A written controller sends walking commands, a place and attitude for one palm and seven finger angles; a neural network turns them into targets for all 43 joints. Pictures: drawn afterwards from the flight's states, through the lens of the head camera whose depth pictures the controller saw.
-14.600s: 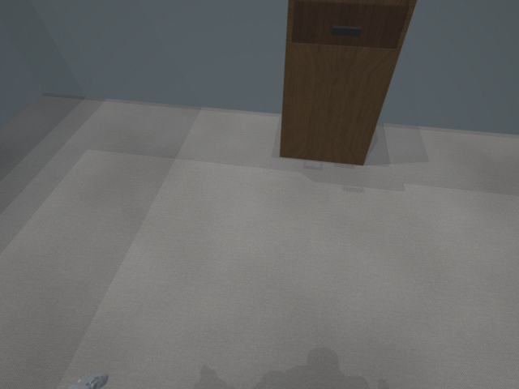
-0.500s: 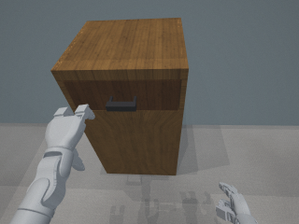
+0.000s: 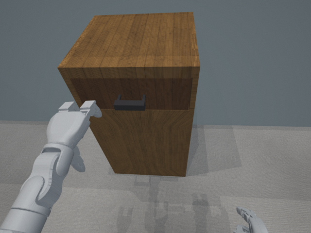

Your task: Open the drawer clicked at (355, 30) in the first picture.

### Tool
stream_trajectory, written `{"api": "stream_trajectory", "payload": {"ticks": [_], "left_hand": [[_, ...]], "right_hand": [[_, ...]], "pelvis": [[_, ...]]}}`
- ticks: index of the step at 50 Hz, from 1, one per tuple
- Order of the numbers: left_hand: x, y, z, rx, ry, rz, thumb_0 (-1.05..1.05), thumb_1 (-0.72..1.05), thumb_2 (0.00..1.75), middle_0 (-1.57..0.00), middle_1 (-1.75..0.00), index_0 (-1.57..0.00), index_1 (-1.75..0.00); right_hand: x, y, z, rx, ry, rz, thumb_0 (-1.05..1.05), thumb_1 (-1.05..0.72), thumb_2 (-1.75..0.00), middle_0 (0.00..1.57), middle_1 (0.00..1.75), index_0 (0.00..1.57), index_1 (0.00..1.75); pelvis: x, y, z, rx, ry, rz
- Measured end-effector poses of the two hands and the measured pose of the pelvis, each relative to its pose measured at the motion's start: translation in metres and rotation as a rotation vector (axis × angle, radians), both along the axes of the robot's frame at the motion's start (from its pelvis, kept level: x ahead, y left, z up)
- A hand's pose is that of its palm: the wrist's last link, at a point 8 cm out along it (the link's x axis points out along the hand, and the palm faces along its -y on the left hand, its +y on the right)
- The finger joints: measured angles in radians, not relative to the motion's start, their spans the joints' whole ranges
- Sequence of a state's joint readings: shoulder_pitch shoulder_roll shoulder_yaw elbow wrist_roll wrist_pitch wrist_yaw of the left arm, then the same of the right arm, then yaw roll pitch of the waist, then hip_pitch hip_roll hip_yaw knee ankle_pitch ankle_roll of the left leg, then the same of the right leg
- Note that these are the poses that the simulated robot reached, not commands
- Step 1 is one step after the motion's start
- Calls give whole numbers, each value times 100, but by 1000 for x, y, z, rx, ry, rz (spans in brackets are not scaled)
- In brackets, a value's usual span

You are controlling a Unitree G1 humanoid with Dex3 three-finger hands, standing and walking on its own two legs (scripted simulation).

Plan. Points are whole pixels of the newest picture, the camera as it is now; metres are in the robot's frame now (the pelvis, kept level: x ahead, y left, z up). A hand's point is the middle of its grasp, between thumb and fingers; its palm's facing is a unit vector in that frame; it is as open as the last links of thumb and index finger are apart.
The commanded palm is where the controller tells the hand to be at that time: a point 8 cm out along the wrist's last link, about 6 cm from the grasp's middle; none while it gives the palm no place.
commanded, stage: raise the hand with hooked fingers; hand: left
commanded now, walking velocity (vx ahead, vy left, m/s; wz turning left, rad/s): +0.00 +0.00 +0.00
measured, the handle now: (130, 101) +0.55 +0.18 -0.02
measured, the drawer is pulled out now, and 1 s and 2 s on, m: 0.00 0.00 0.00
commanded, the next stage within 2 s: move the hooked fingers above the handle in 0.04 s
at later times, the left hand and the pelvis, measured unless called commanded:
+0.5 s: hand (92, 128) +0.34 +0.22 +0.08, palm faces +0.01 -0.07 -1.00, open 13.9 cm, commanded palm +0.33 +0.22 +0.14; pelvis +0.01 -0.03 +0.00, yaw +0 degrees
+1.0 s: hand (110, 114) +0.41 +0.19 +0.06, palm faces +0.02 -0.07 -1.00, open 13.9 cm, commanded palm +0.39 +0.20 +0.12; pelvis +0.03 -0.01 -0.01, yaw -1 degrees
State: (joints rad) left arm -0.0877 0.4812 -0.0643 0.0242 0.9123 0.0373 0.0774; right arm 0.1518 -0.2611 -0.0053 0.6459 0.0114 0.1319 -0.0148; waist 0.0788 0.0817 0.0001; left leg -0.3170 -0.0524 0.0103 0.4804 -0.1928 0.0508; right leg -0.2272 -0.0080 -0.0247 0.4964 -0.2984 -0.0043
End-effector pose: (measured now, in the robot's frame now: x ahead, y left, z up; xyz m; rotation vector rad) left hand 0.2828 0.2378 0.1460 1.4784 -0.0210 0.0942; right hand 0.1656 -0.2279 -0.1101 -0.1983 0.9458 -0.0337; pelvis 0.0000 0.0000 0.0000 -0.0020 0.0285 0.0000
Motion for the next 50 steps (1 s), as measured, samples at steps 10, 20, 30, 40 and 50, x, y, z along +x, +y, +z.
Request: {"api": "stream_trajectory", "payload": {"ticks": [10,20,30,40,50], "left_hand": [[4,-13,1,0,25,37,0,-49,30,-32,-120,-32,-120],[26,-12,-10,13,70,46,0,-49,30,-32,-120,-32,-120],[55,-21,-15,11,62,10,0,-49,30,-32,-120,-32,-120],[86,-30,-24,16,50,5,0,-49,30,-32,-120,-32,-120],[108,-40,-29,22,59,1,0,-49,30,-32,-120,-32,-120]], "right_hand": [[11,-8,4,20,-53,-9,2,-91,-90,20,30,20,30],[20,-25,7,-12,-67,-16,1,-91,-90,20,30,20,30],[9,-45,-4,-44,2,-70,1,-91,-90,20,30,20,30],[-6,-43,-13,-31,59,-123,1,-91,-90,20,30,20,30],[-14,-34,-19,-12,90,-143,1,-91,-90,20,30,20,30]], "pelvis": [[0,-13,1,7,-9,-2],[5,-27,-1,10,11,5],[16,-27,-5,11,57,1],[24,-21,-8,11,90,-12],[28,-15,-10,9,110,-15]]}}
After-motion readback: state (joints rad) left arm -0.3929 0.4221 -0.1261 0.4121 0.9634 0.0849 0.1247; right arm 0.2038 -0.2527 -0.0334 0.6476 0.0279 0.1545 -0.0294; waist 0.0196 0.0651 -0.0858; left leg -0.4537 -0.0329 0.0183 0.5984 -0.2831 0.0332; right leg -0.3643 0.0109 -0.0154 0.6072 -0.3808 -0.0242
